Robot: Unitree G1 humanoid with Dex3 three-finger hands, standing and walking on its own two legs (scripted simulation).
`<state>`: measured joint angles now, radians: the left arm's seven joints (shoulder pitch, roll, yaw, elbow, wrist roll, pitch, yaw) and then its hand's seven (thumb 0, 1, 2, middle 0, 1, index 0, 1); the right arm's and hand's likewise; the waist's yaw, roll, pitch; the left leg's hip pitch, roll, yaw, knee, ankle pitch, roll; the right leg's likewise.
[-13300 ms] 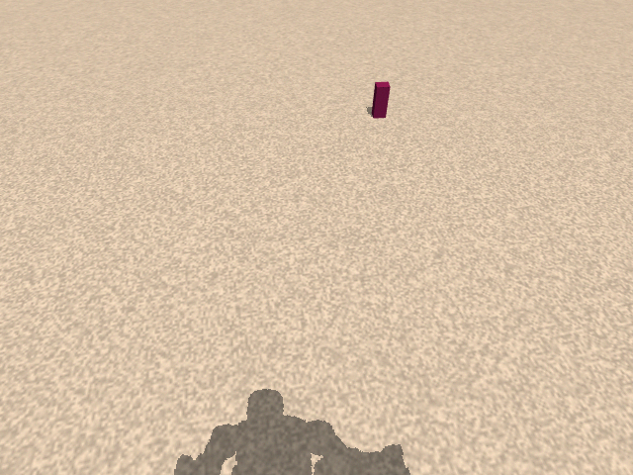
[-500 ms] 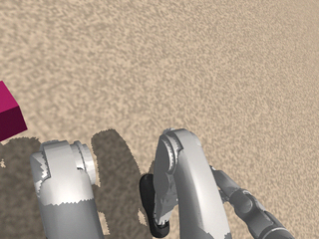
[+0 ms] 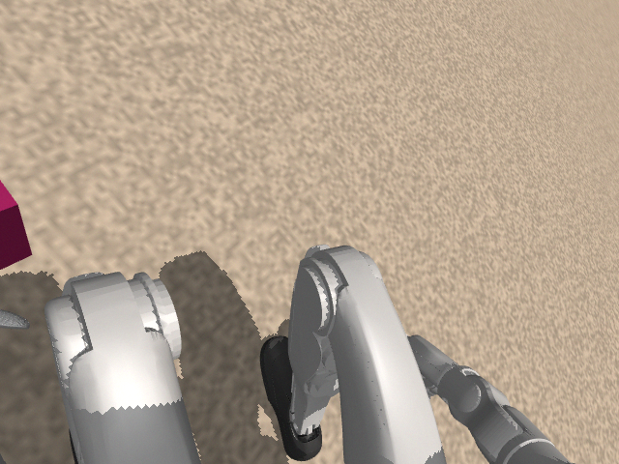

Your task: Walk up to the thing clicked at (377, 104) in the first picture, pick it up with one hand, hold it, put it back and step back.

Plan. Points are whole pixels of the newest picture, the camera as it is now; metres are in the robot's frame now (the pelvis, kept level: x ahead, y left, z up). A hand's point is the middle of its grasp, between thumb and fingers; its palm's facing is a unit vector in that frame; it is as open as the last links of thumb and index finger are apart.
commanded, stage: close in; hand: left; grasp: from the side
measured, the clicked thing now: out of the picture +0.41 +0.30 -0.18
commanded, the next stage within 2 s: rest palm in 0.16 s
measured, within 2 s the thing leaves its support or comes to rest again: leaves its support in 1.92 s
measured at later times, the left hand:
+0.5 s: hand out of the picture +0.39 +0.29 -0.15, palm faces +0.37 -0.93 +0.02, open 16.8 cm
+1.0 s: hand out of the picture +0.40 +0.30 -0.15, palm faces +0.38 -0.92 +0.02, open 11.3 cm
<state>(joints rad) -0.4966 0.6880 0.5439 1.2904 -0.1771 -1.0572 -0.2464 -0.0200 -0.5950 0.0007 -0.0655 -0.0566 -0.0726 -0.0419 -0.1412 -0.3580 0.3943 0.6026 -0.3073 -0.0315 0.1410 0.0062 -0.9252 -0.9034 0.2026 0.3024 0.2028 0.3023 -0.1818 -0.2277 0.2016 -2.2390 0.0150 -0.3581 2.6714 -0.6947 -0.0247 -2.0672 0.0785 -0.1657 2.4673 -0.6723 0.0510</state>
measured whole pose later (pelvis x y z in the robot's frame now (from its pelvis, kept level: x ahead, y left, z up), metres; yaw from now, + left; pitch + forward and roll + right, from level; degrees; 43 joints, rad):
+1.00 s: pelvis +0.00 +0.00 +0.00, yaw -2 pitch +12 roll -17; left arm -0.57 0.75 0.48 1.35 -0.11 -1.10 -0.02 -0.02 0.07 0.42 -0.43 -0.44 -0.46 -0.44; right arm -0.18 -0.34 0.46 0.58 -0.34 0.02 0.15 0.00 -0.87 -0.89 0.20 0.30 0.20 0.30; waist -0.19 -0.26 0.25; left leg -2.23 0.03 -0.39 2.67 -0.70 -0.02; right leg -2.05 0.10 -0.19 2.43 -0.65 0.06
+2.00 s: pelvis +0.00 +0.00 +0.01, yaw -1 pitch +14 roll -17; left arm -0.49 0.69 0.52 1.13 -0.10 -1.00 -0.04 0.00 -0.26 0.90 -0.70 -1.00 -0.72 -0.97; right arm -0.13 -0.33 0.39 0.58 -0.31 0.05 0.15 0.00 -0.90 -0.90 0.20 0.30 0.20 0.30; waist -0.17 -0.24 0.22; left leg -2.23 0.02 -0.38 2.65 -0.70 -0.03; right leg -2.06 0.08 -0.19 2.43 -0.66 0.05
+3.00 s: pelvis +0.02 -0.03 +0.08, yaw +8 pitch +30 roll -6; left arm -0.46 0.39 0.44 0.73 -0.17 -0.60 -0.19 0.00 -0.36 1.08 -0.71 -1.02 -0.73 -0.99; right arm 0.03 -0.28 0.03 0.66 -0.07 0.06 0.06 0.01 -0.90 -0.90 0.20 0.30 0.20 0.30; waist -0.06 -0.03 -0.10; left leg -2.19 0.04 -0.17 2.34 -0.68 -0.05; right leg -2.11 0.01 -0.05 2.28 -0.71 0.03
